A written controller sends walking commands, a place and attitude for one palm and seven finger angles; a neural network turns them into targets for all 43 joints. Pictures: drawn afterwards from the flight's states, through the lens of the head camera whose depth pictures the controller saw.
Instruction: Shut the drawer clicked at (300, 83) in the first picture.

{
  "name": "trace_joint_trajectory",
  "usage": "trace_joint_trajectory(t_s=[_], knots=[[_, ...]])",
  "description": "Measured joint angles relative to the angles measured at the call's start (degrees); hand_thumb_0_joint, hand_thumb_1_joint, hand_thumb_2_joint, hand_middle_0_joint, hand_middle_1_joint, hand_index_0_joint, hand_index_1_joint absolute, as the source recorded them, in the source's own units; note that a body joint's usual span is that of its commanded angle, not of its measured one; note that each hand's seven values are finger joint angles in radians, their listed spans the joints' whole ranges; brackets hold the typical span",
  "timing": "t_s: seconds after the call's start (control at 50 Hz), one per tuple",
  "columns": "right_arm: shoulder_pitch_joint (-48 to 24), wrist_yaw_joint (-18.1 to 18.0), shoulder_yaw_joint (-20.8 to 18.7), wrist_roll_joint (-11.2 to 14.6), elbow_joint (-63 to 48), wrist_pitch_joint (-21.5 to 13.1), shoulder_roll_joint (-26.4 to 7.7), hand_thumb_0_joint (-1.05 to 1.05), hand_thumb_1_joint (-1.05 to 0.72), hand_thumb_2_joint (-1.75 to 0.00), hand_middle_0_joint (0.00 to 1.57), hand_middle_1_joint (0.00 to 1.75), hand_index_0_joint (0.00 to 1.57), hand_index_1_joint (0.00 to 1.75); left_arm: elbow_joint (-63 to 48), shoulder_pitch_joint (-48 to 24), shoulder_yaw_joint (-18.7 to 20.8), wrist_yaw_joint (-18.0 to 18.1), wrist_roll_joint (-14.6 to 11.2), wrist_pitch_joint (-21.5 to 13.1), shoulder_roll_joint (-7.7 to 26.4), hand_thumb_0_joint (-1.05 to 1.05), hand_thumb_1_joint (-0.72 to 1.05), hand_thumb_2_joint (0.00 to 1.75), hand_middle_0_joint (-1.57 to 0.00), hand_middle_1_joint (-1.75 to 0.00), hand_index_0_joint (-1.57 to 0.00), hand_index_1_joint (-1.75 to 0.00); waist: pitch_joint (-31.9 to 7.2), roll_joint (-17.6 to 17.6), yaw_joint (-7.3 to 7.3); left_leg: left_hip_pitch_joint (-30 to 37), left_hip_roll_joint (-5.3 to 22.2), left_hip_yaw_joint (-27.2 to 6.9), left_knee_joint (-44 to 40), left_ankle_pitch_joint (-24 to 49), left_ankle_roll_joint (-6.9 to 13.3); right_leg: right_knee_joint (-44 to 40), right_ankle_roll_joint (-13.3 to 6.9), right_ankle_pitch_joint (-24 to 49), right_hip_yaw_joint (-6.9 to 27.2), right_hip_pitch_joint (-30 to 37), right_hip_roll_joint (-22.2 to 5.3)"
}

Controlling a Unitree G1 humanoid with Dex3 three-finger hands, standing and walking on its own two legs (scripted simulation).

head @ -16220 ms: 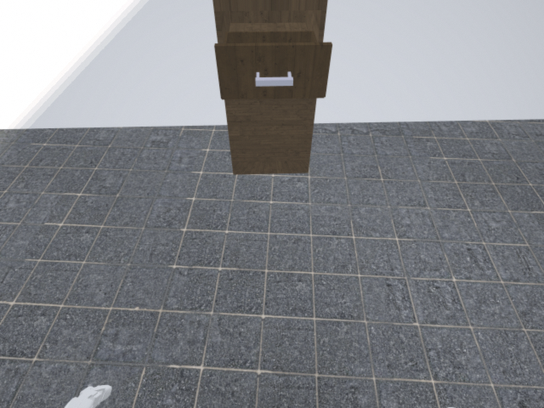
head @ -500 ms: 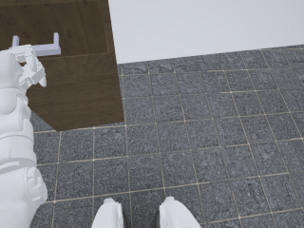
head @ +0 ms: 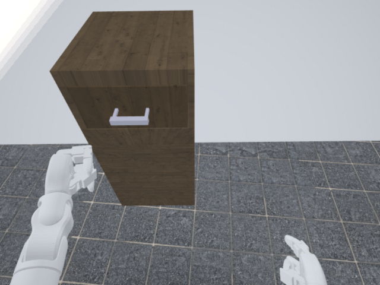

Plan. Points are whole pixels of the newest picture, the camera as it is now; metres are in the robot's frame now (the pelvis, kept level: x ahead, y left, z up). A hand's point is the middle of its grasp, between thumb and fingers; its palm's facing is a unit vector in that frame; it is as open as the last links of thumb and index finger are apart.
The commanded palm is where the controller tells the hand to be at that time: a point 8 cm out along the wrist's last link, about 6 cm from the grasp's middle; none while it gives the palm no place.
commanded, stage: draw the hand back to the body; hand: left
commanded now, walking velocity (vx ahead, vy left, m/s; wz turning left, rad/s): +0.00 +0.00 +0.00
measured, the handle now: (130, 116) +0.61 +0.23 -0.03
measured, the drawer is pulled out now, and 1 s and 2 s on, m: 0.00 0.00 0.00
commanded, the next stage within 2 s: step back with the hand held close in 0.68 s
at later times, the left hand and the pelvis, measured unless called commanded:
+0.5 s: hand (36, 216) +0.18 +0.22 +0.18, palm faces +0.38 -0.84 -0.39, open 3.3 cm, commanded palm +0.13 +0.27 +0.19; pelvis +0.00 -0.01 +0.02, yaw +0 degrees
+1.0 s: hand (38, 214) +0.19 +0.22 +0.18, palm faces +0.34 -0.82 -0.46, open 3.3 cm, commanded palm +0.12 +0.26 +0.19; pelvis -0.01 -0.02 +0.02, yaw +0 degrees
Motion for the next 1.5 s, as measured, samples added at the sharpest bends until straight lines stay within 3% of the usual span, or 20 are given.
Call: trace_joint_trajectory(t_s=[0.1,0.3,0.56,0.82,0.96,1.08,1.26,1.5], knots=[[-0.70,-0.28,1.46,-0.29,0.84,-0.90,1.07,0.01,-0.91,-0.89,0.20,0.29,0.20,0.30,-7.07,4.40,0.18,2.90,0.42,1.79,-0.02,0.02,0.90,0.90,-1.40,-1.60,-1.40,-1.60,1.45,0.30,1.25,6.62,-0.50,0.13,-5.65,2.50,-0.10,-5.12,-0.01,2.22,0.07,6.35,-0.17],[-0.32,0.29,1.61,-1.54,2.86,-2.65,0.99,0.01,-0.90,-0.89,0.20,0.30,0.21,0.30,-21.77,18.56,1.13,2.94,0.38,2.56,-0.79,0.02,0.89,0.90,-1.40,-1.60,-1.40,-1.60,3.90,0.78,2.18,15.24,-0.55,0.21,-12.94,5.66,-0.58,-12.16,-0.35,5.26,0.14,14.76,0.21],[0.90,0.41,-0.89,-2.27,4.33,-6.69,0.10,0.02,-0.91,-0.90,0.20,0.30,0.20,0.30,-39.96,35.24,6.73,3.32,0.36,-1.18,0.96,0.02,0.89,0.90,-1.40,-1.60,-1.41,-1.60,4.03,2.50,3.39,17.54,0.27,-0.52,-14.10,6.15,-1.30,-14.88,-1.02,6.32,-0.50,17.93,1.23],[0.80,-0.64,-0.79,-2.58,5.19,-8.51,0.93,0.02,-0.91,-0.90,0.20,0.30,0.20,0.30,-36.66,33.22,4.94,3.82,0.97,-0.82,-0.94,0.02,0.89,0.90,-1.40,-1.60,-1.41,-1.60,4.95,1.98,3.62,17.67,0.65,-0.94,-13.99,6.18,-1.81,-14.57,-1.57,6.05,-0.86,18.06,1.64],[-0.76,0.61,-1.64,-2.77,2.91,-4.38,0.77,0.01,-0.90,-0.90,0.20,0.30,0.21,0.30,-38.73,33.71,9.51,3.50,1.78,-4.70,1.62,0.02,0.89,0.89,-1.40,-1.60,-1.41,-1.60,4.82,1.40,1.01,13.14,0.98,-1.00,-11.91,5.86,-1.77,-13.54,-1.22,6.40,-0.89,13.97,1.85],[-1.33,0.69,-3.17,-2.47,1.22,-1.53,0.10,0.01,-0.91,-0.90,0.20,0.30,0.20,0.30,-40.68,37.83,8.86,3.08,1.62,-4.18,2.01,0.01,0.89,0.89,-1.40,-1.60,-1.41,-1.60,5.93,0.76,-0.37,10.38,0.17,0.11,-12.25,7.11,-0.72,-12.08,-0.36,7.05,0.08,10.11,0.87],[-0.29,-0.12,-3.21,-2.40,0.66,-1.05,1.19,0.01,-0.91,-0.90,0.20,0.29,0.20,0.30,-45.79,40.21,10.81,4.54,1.57,-5.10,5.04,0.02,0.89,0.89,-1.40,-1.60,-1.41,-1.60,6.67,-1.10,-0.14,6.64,-0.56,-0.06,-11.00,8.73,0.34,-10.41,0.44,8.41,-0.20,6.39,0.03],[-0.27,-0.05,-1.79,-2.71,0.07,-4.25,2.14,0.01,-0.90,-0.89,0.20,0.30,0.21,0.30,-45.98,39.61,11.51,5.51,2.99,-7.13,3.90,0.01,0.89,0.89,-1.40,-1.60,-1.41,-1.60,6.65,-0.57,0.07,1.53,-0.66,-0.88,-7.15,10.36,1.49,-7.01,0.86,10.09,-0.77,1.88,-0.04]])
